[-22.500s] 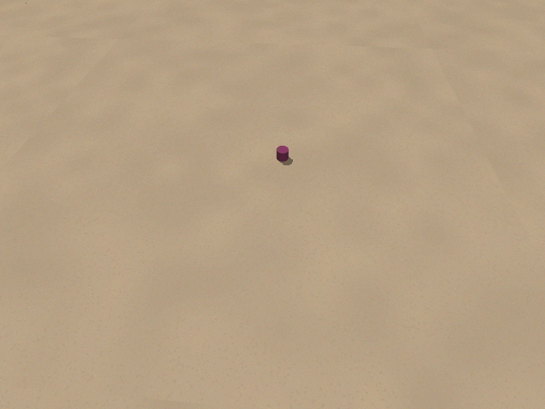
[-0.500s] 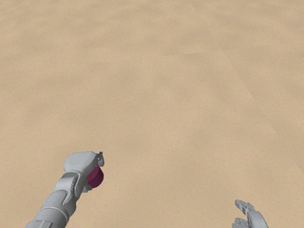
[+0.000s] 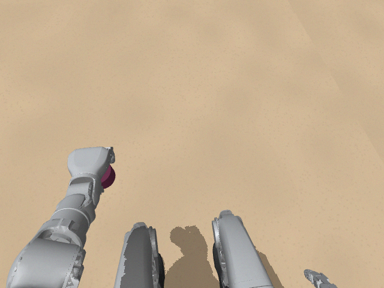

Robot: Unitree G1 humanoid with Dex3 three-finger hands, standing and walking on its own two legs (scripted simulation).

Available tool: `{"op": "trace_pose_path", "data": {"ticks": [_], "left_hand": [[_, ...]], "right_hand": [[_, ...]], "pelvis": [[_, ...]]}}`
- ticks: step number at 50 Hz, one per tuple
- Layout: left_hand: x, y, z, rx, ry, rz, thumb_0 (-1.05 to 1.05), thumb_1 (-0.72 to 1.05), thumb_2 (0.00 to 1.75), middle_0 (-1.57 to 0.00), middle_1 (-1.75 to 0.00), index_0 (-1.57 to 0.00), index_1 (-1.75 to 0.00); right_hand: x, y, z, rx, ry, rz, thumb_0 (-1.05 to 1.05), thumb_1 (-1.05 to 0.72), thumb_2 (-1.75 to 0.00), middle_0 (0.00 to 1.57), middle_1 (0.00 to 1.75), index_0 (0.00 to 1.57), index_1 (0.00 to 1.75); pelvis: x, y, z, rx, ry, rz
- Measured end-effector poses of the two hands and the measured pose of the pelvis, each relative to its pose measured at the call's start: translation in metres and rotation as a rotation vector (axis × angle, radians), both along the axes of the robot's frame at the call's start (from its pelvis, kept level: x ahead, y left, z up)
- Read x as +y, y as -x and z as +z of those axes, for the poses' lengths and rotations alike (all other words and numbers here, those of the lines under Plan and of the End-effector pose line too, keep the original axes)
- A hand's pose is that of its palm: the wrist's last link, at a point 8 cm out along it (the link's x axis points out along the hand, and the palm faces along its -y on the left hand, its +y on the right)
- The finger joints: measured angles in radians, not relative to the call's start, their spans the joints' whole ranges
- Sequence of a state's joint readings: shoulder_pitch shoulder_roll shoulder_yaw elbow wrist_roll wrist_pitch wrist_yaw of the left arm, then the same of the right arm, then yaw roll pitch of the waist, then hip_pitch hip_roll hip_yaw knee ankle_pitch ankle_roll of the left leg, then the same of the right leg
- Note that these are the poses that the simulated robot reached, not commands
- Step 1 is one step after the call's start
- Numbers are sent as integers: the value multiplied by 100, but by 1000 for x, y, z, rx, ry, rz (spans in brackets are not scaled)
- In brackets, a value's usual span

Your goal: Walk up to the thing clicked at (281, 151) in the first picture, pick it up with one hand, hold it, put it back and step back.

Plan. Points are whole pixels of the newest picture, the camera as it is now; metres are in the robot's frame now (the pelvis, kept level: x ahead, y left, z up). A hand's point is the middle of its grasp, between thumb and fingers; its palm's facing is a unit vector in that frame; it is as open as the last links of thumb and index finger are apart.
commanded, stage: crouch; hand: left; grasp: from above
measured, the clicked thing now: (99, 173) +0.41 +0.20 -0.17
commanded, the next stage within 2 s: lower in 1.20 s
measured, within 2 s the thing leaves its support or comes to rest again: neither
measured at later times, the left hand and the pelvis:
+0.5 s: hand (116, 186) +0.41 +0.19 -0.31, palm faces -0.43 +0.00 -0.90, open 9.1 cm; pelvis -0.01 -0.01 -0.14, yaw -1 degrees
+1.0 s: hand (123, 191) +0.41 +0.19 -0.38, palm faces -0.45 +0.00 -0.89, open 9.1 cm; pelvis -0.02 -0.01 -0.21, yaw -2 degrees
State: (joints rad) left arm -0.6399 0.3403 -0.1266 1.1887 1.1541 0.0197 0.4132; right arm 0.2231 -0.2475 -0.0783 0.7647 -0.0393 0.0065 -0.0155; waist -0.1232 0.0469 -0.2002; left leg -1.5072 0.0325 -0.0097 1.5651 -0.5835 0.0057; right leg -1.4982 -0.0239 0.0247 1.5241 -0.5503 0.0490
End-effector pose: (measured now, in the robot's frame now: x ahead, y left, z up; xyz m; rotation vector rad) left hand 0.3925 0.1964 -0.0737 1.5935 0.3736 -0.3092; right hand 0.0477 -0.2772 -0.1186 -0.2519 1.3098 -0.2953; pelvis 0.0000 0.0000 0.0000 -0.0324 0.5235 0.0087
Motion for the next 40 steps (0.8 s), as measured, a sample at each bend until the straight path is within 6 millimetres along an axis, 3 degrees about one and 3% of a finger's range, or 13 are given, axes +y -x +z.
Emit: {"op": "trace_pose_path", "data": {"ticks": [7, 17, 28, 40], "left_hand": [[0, 0, -65, 54, 16, 15, -1, 9, 48, -77, -62, -77, -60], [-8, -4, -143, 43, 58, -31, -1, 7, 52, -77, -63, -77, -60], [-3, -19, -189, 19, 36, 14, -1, 5, 56, -76, -64, -76, -62], [-8, -17, -229, 52, 65, -7, -1, 7, 55, -75, -65, -75, -62]], "right_hand": [[10, 12, -58, 29, -40, 20, 1, -90, -90, 20, 30, 20, 30], [-2, -4, -109, 21, -24, 108, 1, -90, -90, 20, 30, 20, 30], [-14, -15, -144, 21, -10, 148, 1, -91, -90, 20, 30, 20, 30], [-4, 4, -178, 71, -56, 142, 1, -91, -90, 20, 30, 20, 30]], "pelvis": [[-3, 11, -51, 60, 2, 5], [-11, 15, -108, 113, 13, 9], [-12, 14, -148, 133, 25, 0], [-11, 18, -179, 120, 29, -7]]}}
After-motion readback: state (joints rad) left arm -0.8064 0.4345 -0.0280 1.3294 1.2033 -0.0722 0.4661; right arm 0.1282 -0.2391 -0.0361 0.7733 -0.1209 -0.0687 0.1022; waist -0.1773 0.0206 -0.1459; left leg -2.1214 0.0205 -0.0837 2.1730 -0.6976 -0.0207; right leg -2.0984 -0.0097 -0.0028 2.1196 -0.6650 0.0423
